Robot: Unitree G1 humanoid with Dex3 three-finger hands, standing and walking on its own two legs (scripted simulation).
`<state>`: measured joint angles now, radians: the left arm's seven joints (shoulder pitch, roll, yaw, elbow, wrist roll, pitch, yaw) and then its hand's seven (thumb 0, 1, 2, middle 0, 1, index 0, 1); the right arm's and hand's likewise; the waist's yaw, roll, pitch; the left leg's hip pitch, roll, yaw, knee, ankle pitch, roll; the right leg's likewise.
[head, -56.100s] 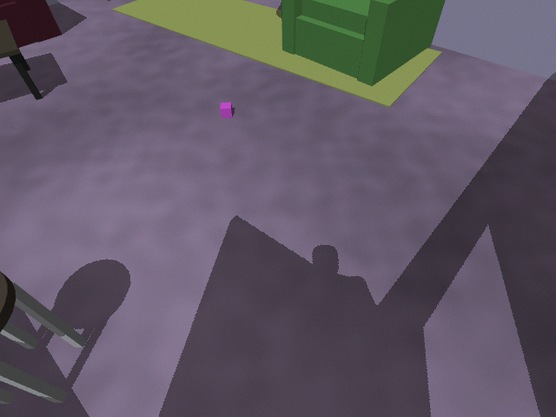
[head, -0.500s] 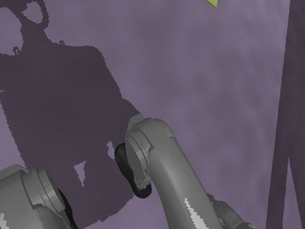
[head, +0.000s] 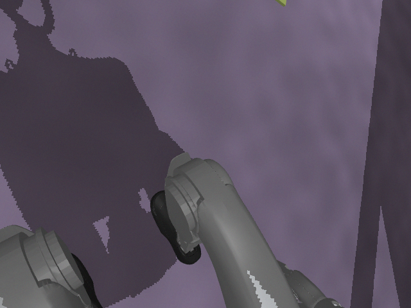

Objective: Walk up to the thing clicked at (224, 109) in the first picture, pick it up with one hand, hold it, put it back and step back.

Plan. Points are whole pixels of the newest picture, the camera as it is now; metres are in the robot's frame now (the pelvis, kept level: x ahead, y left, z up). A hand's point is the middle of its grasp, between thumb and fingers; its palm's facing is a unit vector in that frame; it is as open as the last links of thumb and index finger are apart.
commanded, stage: open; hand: left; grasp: from above
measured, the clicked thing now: out of the picture +0.52 +0.31 -0.28
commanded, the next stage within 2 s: withdraw in 0.58 s
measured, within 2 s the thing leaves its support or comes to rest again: neither
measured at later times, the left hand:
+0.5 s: hand out of the picture +0.51 +0.30 -0.25, palm faces -0.46 -0.13 -0.88, open 13.3 cm
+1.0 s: hand out of the picture +0.55 +0.33 -0.18, palm faces -0.30 -0.10 -0.95, open 13.8 cm
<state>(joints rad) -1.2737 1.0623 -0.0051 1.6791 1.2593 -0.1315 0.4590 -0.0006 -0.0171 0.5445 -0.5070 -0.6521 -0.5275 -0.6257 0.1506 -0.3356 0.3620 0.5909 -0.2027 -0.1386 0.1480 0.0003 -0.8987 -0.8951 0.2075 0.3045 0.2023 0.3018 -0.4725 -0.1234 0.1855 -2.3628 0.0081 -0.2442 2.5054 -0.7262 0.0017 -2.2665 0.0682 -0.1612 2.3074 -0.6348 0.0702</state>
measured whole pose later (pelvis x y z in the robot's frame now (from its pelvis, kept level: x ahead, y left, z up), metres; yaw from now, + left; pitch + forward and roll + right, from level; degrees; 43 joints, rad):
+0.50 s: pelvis +0.00 +0.00 +0.00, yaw +0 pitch +31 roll -15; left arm -1.26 1.07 0.00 1.67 1.25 -0.14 0.44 0.00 -0.36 0.85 -0.18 -0.93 -0.20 -0.91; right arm 0.15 -0.34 0.37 0.58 -0.21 -0.12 0.14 0.00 -0.90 -0.89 0.21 0.30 0.20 0.30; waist -0.48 -0.13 0.20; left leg -2.36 0.01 -0.25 2.50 -0.72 0.00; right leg -2.26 0.07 -0.17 2.30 -0.62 0.07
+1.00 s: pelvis +0.00 +0.00 +0.01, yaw +0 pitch +35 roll -15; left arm -1.23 1.00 0.03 1.43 1.24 -0.05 0.38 0.00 -0.47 0.94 -0.14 -0.97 -0.14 -0.96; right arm 0.19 -0.33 0.31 0.57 -0.18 -0.09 0.18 0.00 -0.91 -0.90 0.21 0.30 0.20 0.30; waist -0.43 -0.07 0.09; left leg -2.37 0.01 -0.24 2.47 -0.73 -0.01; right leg -2.28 0.06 -0.16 2.28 -0.64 0.05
